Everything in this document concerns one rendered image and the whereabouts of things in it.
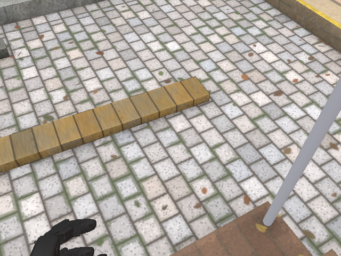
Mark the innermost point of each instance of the robot left hand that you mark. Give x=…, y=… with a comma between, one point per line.
x=49, y=244

